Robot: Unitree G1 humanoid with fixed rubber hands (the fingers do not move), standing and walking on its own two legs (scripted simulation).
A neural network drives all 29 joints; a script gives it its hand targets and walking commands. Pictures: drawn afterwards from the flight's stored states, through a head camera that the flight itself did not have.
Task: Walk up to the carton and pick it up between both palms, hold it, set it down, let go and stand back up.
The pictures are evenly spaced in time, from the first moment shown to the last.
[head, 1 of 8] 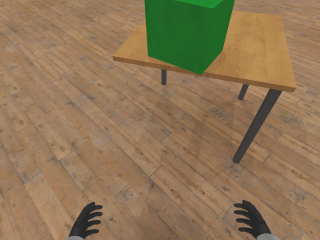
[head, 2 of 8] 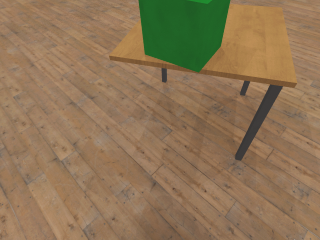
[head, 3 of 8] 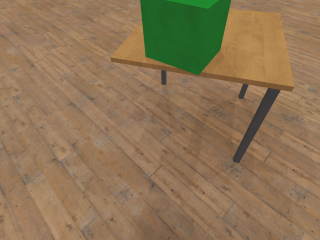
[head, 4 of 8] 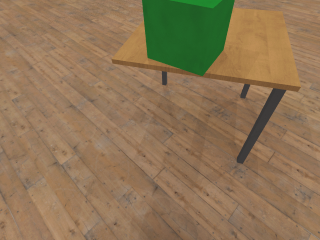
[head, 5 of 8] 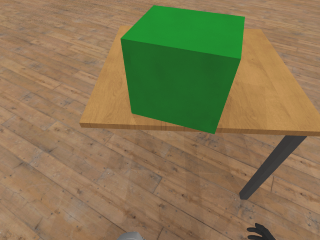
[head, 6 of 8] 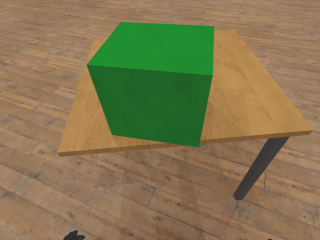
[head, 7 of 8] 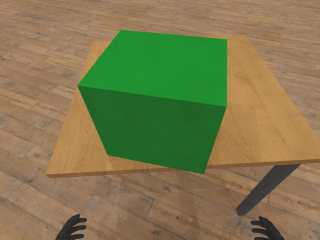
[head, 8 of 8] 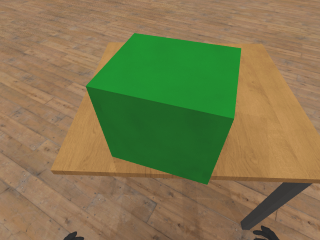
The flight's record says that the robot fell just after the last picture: no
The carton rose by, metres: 0.00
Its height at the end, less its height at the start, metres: +0.00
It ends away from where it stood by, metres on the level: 0.00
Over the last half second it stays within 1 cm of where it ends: yes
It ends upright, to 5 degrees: yes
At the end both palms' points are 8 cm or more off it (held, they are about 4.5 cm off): yes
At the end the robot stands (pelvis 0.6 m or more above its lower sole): yes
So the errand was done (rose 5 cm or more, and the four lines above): no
